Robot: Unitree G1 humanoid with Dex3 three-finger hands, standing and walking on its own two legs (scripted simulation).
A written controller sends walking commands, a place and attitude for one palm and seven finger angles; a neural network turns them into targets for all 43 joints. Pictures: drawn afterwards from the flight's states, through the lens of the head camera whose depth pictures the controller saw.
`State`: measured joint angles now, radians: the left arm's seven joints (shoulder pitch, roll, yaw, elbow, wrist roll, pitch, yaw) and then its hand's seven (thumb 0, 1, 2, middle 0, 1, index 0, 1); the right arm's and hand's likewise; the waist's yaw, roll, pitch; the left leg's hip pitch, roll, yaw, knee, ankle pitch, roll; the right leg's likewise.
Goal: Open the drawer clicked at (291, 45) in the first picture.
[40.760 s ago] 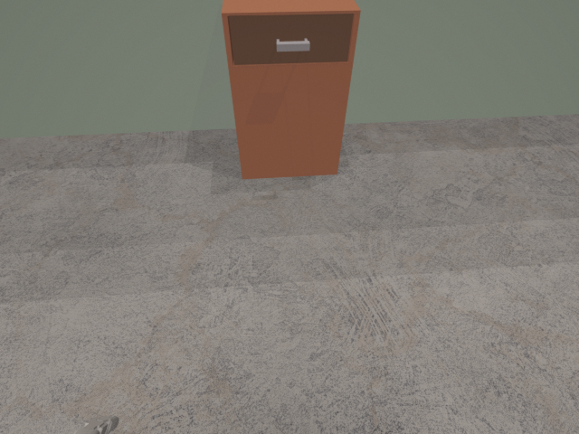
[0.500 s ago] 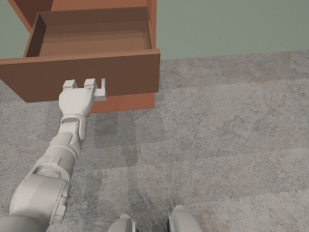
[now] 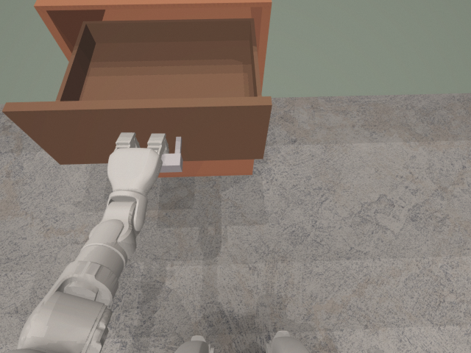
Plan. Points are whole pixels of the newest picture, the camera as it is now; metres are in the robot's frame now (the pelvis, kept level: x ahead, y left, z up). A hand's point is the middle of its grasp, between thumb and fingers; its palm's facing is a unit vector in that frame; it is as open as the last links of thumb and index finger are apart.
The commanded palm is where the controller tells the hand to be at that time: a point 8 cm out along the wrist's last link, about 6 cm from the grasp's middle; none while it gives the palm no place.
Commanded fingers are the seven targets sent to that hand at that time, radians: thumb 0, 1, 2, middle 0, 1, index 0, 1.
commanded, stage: pull the drawer open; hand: left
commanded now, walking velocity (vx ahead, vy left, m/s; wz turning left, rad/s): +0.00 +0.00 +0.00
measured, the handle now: (150, 153) +0.47 +0.17 -0.02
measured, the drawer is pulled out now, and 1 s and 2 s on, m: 0.28 0.10 0.08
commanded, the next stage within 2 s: relax the arm and regain balance in 1.26 s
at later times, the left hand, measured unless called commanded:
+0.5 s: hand (151, 137) +0.52 +0.18 -0.04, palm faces -0.08 +0.00 -1.00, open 5.8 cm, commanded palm +0.50 +0.18 +0.02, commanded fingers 0.00 0.90 0.90 -0.40 -1.35 -0.40 -1.35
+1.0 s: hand (157, 106) +0.61 +0.18 -0.04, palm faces -0.10 -0.01 -0.99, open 5.8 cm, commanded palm +0.61 +0.20 +0.02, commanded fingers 0.00 0.90 0.90 -0.40 -1.35 -0.40 -1.35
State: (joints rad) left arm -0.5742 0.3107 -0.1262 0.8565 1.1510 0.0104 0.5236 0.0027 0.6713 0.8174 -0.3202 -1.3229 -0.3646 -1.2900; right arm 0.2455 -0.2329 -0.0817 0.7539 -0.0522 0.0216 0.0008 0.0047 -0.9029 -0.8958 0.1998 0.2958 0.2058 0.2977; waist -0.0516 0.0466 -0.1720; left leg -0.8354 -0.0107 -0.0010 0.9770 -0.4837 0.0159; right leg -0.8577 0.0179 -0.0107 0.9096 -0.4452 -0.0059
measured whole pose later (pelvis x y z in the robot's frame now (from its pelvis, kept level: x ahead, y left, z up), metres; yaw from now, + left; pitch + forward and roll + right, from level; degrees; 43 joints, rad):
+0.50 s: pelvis +0.02 -0.03 -0.01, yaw -1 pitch +31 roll +1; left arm -0.83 0.52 0.05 1.10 1.13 -0.08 0.46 0.02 0.66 0.83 -0.40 -1.34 -0.41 -1.35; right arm 0.39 -0.26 -0.09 0.79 -0.07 0.00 0.03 0.00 -0.90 -0.90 0.20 0.30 0.21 0.30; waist -0.15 0.05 -0.18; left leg -0.99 0.01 -0.01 1.07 -0.41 0.02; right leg -0.99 0.05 0.01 0.95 -0.46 -0.03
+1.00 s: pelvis +0.06 -0.05 -0.01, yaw -3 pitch +37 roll +0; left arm -0.94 0.68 0.14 1.09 1.12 -0.14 0.34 0.02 0.66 0.84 -0.41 -1.35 -0.41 -1.35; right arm 0.39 -0.28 -0.04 0.71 -0.05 -0.06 0.05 0.00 -0.90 -0.90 0.20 0.30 0.21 0.30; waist -0.18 0.06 -0.16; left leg -1.13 0.02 -0.05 1.21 -0.29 0.04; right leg -1.09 0.08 -0.03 1.04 -0.41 -0.04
